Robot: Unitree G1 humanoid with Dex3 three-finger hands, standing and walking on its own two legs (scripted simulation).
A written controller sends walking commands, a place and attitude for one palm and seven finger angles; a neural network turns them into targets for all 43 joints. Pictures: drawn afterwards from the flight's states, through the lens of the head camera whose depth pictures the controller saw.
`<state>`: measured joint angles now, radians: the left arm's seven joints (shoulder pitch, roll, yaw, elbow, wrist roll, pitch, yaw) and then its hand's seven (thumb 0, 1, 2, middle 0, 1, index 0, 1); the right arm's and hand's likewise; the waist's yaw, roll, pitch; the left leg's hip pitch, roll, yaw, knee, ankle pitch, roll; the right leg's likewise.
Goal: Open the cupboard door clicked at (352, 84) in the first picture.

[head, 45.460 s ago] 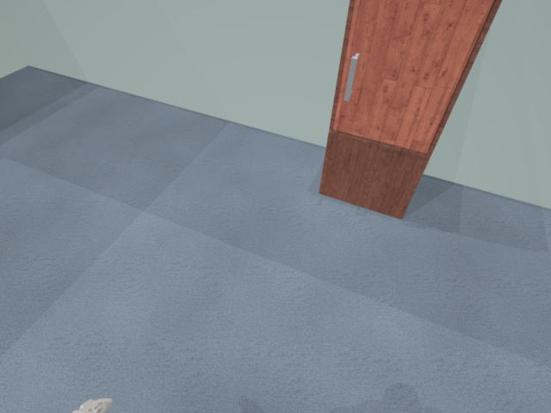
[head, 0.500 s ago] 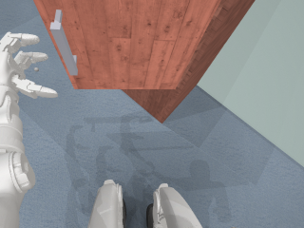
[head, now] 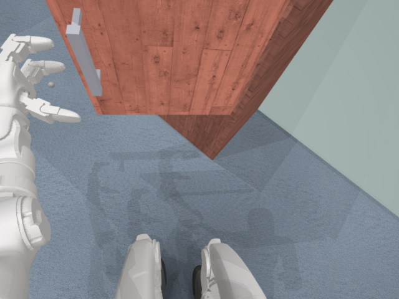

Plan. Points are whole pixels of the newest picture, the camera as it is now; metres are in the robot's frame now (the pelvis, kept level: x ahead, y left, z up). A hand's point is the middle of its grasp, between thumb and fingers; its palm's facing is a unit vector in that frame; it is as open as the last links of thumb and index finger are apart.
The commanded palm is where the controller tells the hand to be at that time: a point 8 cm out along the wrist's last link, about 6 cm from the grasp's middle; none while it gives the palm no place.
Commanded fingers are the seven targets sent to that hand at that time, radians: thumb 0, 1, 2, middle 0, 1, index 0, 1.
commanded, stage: slide the fingers in behind the handle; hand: left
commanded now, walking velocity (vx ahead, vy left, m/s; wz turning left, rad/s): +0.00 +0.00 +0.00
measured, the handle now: (88, 57) +0.56 +0.20 +0.05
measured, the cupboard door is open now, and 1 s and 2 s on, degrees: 45 45 45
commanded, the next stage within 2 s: close the thumb around the handle in 1.48 s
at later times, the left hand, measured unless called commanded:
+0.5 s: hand (78, 84) +0.50 +0.21 +0.04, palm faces +0.07 -1.00 -0.03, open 14.0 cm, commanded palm +0.48 +0.24 +0.04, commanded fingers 0.00 -0.50 0.30 -0.30 -1.20 -0.30 -1.20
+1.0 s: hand (101, 85) +0.50 +0.17 +0.04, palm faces +0.06 -1.00 -0.02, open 14.0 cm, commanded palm +0.48 +0.20 +0.04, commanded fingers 0.00 -0.50 0.30 -0.30 -1.20 -0.30 -1.20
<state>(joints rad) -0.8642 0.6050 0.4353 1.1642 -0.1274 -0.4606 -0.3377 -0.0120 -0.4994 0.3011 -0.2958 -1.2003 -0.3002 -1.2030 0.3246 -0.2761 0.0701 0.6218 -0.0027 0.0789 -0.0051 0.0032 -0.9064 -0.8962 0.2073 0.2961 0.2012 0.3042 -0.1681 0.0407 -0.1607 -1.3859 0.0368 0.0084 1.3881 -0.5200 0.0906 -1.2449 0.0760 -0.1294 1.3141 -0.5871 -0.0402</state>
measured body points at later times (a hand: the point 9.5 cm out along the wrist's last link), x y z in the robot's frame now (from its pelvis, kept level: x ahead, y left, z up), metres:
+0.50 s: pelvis +0.00 -0.01 +0.00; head +0.16 +0.03 +0.42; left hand +0.49 +0.26 +0.05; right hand +0.04 -0.28 -0.11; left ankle +0.06 +0.07 -0.59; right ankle +0.01 -0.11 -0.59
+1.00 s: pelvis +0.01 -0.02 +0.00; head +0.16 +0.01 +0.43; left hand +0.49 +0.22 +0.04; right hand +0.05 -0.29 -0.11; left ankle +0.06 +0.07 -0.59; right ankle +0.01 -0.11 -0.59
